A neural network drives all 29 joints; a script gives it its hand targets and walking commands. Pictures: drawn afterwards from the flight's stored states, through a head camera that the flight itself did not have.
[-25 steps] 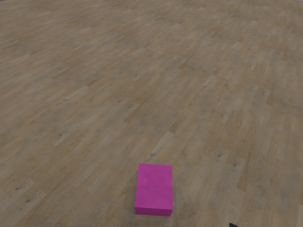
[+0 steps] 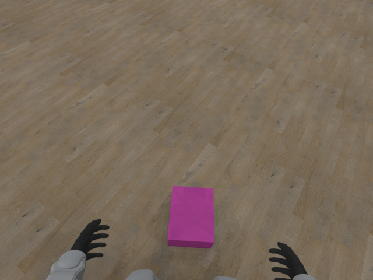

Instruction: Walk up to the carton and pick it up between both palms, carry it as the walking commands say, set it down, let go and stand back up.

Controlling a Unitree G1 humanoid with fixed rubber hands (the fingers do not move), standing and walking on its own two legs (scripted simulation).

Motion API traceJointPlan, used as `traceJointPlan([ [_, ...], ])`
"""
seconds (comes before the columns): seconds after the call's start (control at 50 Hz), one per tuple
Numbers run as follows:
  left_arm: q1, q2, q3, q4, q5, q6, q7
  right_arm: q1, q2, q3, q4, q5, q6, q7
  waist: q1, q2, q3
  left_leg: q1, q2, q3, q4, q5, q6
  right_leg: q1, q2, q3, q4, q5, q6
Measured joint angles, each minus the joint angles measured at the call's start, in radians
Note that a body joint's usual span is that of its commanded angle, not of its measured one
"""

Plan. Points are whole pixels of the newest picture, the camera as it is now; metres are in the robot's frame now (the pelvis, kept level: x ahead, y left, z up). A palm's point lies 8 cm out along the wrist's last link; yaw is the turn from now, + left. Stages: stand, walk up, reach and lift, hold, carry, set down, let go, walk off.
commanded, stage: reach and lift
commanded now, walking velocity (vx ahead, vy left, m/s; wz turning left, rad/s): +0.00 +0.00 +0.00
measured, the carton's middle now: (191, 216) +0.44 -0.03 -0.69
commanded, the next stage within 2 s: none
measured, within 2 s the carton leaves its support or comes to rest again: neither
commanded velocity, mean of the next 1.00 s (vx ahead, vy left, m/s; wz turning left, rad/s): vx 0.00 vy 0.00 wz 0.00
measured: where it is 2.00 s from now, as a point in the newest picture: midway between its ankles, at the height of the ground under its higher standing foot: outside the picture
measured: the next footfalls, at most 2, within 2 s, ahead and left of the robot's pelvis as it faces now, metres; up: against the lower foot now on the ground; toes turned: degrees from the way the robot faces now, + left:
none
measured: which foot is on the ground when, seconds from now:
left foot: down 0.00-1.00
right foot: down 0.00-1.00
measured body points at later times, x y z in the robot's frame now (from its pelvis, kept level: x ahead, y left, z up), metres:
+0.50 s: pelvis +0.01 -0.02 -0.04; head +0.21 -0.03 +0.36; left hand +0.24 +0.22 -0.17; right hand +0.25 -0.24 -0.19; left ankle +0.03 +0.14 -0.73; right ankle +0.00 -0.12 -0.73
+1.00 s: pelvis -0.06 +0.00 -0.08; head +0.23 +0.00 +0.27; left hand +0.39 +0.20 -0.20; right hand +0.41 -0.23 -0.20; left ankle +0.03 +0.14 -0.73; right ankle +0.00 -0.12 -0.73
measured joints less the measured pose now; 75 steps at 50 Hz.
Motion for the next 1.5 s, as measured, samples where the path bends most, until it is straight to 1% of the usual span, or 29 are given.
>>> traceJointPlan([
  [0.06, 0.003, 0.000, 0.000, 0.000, 0.004, -0.007, 0.006, -0.016, -0.004, -0.003, -0.001, 0.000, -0.017, 0.012, 0.000, 0.000, 0.003, -0.025, -0.001, 0.000, 0.003, -0.009, 0.001, -0.024, -0.001, 0.000, 0.000, -0.007, 0.000],
  [0.12, 0.015, 0.000, 0.000, 0.000, 0.001, -0.033, 0.023, -0.034, -0.004, -0.003, -0.001, 0.009, -0.049, 0.022, 0.000, 0.000, 0.004, -0.072, -0.001, 0.000, 0.013, -0.018, 0.002, -0.070, -0.002, 0.000, 0.009, -0.014, 0.003],
  [0.22, 0.006, 0.000, 0.000, 0.004, -0.031, -0.106, 0.049, -0.081, -0.004, -0.005, -0.001, 0.036, -0.120, 0.023, 0.000, 0.000, -0.031, -0.226, -0.001, -0.002, 0.063, -0.035, 0.002, -0.228, -0.002, 0.000, 0.069, -0.037, 0.007],
  [0.3, -0.027, -0.003, 0.000, 0.007, -0.046, -0.164, 0.071, -0.127, -0.002, -0.006, -0.001, 0.056, -0.178, 0.011, 0.000, 0.000, -0.121, -0.414, -0.001, -0.005, 0.117, -0.036, -0.001, -0.421, -0.003, 0.000, 0.134, -0.050, 0.007],
  [0.38, -0.067, -0.021, 0.016, 0.007, -0.068, -0.220, 0.074, -0.170, 0.005, -0.010, -0.001, 0.078, -0.227, -0.013, 0.000, 0.000, -0.207, -0.594, -0.001, -0.008, 0.160, -0.013, -0.002, -0.601, -0.002, 0.000, 0.181, -0.045, 0.007],
  [0.44, -0.089, -0.036, 0.027, 0.007, -0.079, -0.253, 0.073, -0.190, 0.013, -0.012, 0.000, 0.090, -0.248, -0.029, 0.000, 0.000, -0.254, -0.694, -0.001, -0.009, 0.162, 0.000, -0.002, -0.710, -0.002, 0.000, 0.200, -0.036, 0.007],
  [0.5, -0.113, -0.046, 0.033, 0.008, -0.083, -0.264, 0.072, -0.208, 0.018, -0.012, 0.000, 0.103, -0.252, -0.039, 0.000, 0.000, -0.271, -0.761, -0.001, -0.010, 0.162, 0.013, -0.002, -0.783, -0.002, 0.000, 0.211, -0.025, 0.007],
  [0.6, -0.192, -0.050, 0.088, 0.008, -0.104, -0.260, 0.078, -0.278, 0.005, -0.024, -0.001, 0.117, -0.233, -0.052, 0.000, 0.000, -0.273, -0.826, -0.001, -0.012, 0.162, 0.032, -0.003, -0.853, -0.001, 0.000, 0.219, 0.002, 0.007],
  [0.68, -0.333, -0.050, 0.115, 0.008, -0.121, -0.218, 0.094, -0.414, -0.025, -0.043, -0.001, 0.126, -0.194, -0.051, 0.000, 0.000, -0.263, -0.873, -0.001, -0.013, 0.171, 0.056, -0.007, -0.896, -0.001, 0.000, 0.220, 0.033, 0.007],
  [0.72, -0.418, -0.050, 0.115, 0.013, -0.124, -0.186, 0.101, -0.501, -0.045, -0.047, -0.001, 0.127, -0.169, -0.040, 0.000, 0.000, -0.248, -0.895, -0.001, -0.013, 0.180, 0.068, -0.005, -0.915, -0.001, 0.000, 0.223, 0.048, 0.007],
  [0.78, -0.542, -0.050, 0.115, 0.041, -0.122, -0.133, 0.118, -0.636, -0.068, -0.060, 0.002, 0.125, -0.128, -0.011, 0.000, 0.000, -0.225, -0.934, -0.001, -0.014, 0.200, 0.080, -0.001, -0.950, -0.001, 0.000, 0.236, 0.064, 0.007],
  [0.86, -0.677, -0.050, 0.115, 0.065, -0.098, -0.075, 0.151, -0.813, -0.092, -0.105, 0.067, 0.104, -0.086, 0.035, 0.000, 0.000, -0.193, -0.993, -0.001, -0.016, 0.238, 0.085, 0.000, -1.007, -0.001, 0.000, 0.269, 0.071, 0.007],
  [0.94, -0.800, -0.050, 0.115, 0.065, -0.083, -0.048, 0.182, -0.948, -0.114, -0.159, 0.124, 0.090, -0.065, 0.066, 0.000, 0.000, -0.146, -1.043, -0.001, -0.017, 0.269, 0.084, 0.000, -1.058, 0.000, 0.000, 0.302, 0.070, 0.007],
  [1.02, -0.904, -0.050, 0.135, 0.065, -0.066, -0.045, 0.196, -1.014, -0.128, -0.188, 0.130, 0.071, -0.063, 0.072, 0.000, 0.000, -0.104, -1.078, -0.001, -0.017, 0.277, 0.084, 0.000, -1.097, 0.000, 0.000, 0.318, 0.066, 0.007],
  [1.12, -0.977, -0.050, 0.190, 0.065, -0.048, -0.067, 0.191, -1.055, -0.122, -0.189, 0.130, 0.058, -0.076, 0.058, 0.000, 0.000, -0.093, -1.116, -0.001, -0.018, 0.277, 0.076, -0.002, -1.141, 0.000, 0.000, 0.331, 0.050, 0.007],
  [1.22, -0.978, -0.057, 0.232, 0.065, -0.036, -0.107, 0.159, -1.069, -0.079, -0.183, 0.130, 0.053, -0.105, 0.031, 0.000, 0.000, -0.108, -1.127, -0.001, -0.018, 0.277, 0.061, -0.002, -1.154, 0.000, 0.000, 0.333, 0.031, 0.007],
  [1.28, -0.963, -0.068, 0.266, 0.066, -0.012, -0.128, 0.142, -1.069, -0.046, -0.190, 0.130, 0.023, -0.120, 0.024, 0.000, 0.000, -0.145, -1.150, -0.001, -0.018, 0.277, 0.053, -0.005, -1.176, 0.000, 0.000, 0.333, 0.024, 0.007],
  [1.36, -0.953, -0.083, 0.302, 0.089, 0.023, -0.157, 0.122, -1.069, -0.017, -0.232, 0.130, -0.032, -0.144, 0.023, 0.000, 0.000, -0.193, -1.201, -0.001, -0.019, 0.277, 0.051, -0.007, -1.228, 0.000, 0.000, 0.333, 0.027, 0.007],
  [1.42, -0.953, -0.095, 0.309, 0.090, 0.036, -0.169, 0.118, -1.069, -0.017, -0.261, 0.130, -0.047, -0.154, 0.023, 0.000, 0.000, -0.211, -1.255, -0.001, -0.019, 0.291, 0.053, -0.008, -1.279, 0.000, 0.000, 0.342, 0.029, 0.007],
  [1.5, -0.963, -0.098, 0.309, 0.090, 0.037, -0.172, 0.125, -1.073, -0.031, -0.265, 0.130, -0.045, -0.157, 0.023, 0.000, 0.000, -0.219, -1.338, -0.001, -0.021, 0.339, 0.051, -0.007, -1.359, 0.000, 0.000, 0.385, 0.028, 0.007],
])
